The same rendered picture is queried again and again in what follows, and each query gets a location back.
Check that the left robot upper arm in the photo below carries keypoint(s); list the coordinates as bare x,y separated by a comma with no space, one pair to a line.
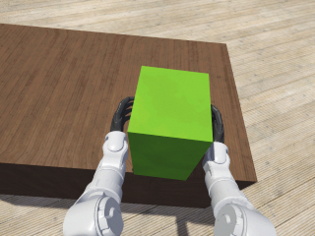
99,216

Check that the right robot upper arm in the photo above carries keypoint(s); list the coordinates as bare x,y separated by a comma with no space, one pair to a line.
236,220

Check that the carton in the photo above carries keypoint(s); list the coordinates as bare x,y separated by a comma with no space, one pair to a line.
170,127

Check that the robot left forearm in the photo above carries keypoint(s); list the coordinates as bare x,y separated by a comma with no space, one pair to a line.
110,173

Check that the left robot hand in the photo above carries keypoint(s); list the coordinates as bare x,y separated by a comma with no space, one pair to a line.
119,117

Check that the right robot hand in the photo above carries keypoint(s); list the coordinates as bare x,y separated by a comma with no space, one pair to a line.
217,125

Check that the robot right forearm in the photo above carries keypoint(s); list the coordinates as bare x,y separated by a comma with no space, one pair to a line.
220,184

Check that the pedestal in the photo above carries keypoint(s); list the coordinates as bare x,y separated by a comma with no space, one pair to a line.
59,90

